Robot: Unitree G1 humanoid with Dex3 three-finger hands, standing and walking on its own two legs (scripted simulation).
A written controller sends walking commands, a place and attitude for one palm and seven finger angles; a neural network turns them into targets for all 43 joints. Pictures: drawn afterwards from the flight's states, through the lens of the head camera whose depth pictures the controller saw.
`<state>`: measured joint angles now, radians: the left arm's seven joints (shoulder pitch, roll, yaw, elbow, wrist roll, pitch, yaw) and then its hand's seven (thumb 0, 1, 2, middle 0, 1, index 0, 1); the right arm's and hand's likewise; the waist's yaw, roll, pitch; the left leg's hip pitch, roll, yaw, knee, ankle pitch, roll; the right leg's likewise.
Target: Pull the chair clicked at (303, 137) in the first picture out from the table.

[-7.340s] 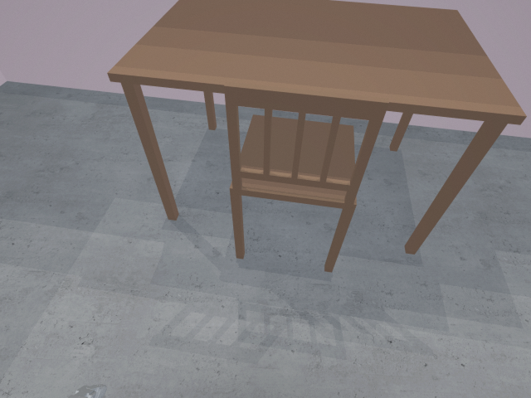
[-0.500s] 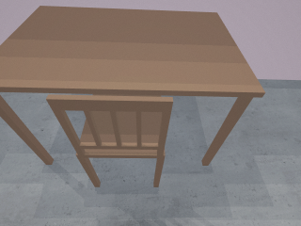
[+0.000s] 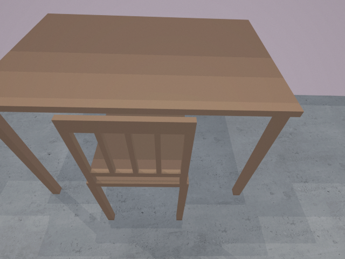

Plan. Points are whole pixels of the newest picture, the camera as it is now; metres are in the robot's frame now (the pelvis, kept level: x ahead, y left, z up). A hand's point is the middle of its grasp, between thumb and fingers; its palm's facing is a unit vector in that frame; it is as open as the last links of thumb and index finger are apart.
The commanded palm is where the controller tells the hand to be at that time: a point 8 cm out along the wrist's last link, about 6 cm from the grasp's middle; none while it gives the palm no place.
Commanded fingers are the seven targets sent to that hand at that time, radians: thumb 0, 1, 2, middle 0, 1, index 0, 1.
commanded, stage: look again from close up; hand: left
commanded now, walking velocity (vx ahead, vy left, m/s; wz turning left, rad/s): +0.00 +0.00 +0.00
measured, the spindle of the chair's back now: (132, 153) +0.45 +0.17 -0.12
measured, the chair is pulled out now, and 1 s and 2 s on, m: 0.00 0.00 0.00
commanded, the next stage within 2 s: raise the hand toward the chair's back in 0.02 s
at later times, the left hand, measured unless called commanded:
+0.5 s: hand (104, 258) +0.14 +0.16 -0.07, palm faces +0.06 -1.00 +0.01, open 8.9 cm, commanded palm +0.11 +0.23 -0.07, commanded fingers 0.00 0.43 0.70 -0.15 -0.23 -0.15 -0.23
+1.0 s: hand (95, 241) +0.17 +0.19 -0.06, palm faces +0.07 -1.00 -0.04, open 13.2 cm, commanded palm +0.14 +0.24 -0.05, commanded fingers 0.00 -0.15 0.45 -0.09 -0.14 -0.09 -0.14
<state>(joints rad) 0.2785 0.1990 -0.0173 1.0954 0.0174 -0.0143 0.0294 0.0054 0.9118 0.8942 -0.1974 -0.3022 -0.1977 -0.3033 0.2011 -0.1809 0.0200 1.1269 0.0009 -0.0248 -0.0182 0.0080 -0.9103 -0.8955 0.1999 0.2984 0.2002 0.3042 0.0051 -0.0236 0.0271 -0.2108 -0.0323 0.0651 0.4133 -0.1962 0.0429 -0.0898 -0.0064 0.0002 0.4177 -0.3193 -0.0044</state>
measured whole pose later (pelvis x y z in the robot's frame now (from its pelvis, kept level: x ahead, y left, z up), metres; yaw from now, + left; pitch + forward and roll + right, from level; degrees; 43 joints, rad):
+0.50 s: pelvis -0.05 -0.04 -0.09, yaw +1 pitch +13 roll +0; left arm 0.39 0.18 0.20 0.22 -0.29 -0.52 -0.34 0.01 0.66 0.79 -0.17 -0.26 -0.18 -0.26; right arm 0.13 -0.26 -0.07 0.55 0.03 -0.20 -0.02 0.01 -0.91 -0.90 0.20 0.30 0.20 0.30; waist 0.00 -0.03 -0.16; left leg -0.93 0.03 0.02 1.12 -0.42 -0.01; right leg -0.81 0.03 -0.07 1.17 -0.59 -0.07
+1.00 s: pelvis -0.06 -0.02 -0.10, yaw +0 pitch +16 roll -2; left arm 0.36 0.22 0.23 0.10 -0.30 -0.43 -0.27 0.01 0.08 0.54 -0.12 -0.17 -0.12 -0.17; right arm 0.27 -0.21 -0.02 0.64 0.02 -0.20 -0.07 0.02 -0.90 -0.90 0.20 0.30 0.20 0.30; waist -0.02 0.04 -0.14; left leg -1.00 0.04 0.00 1.15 -0.42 0.02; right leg -0.85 0.04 -0.09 1.14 -0.57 -0.05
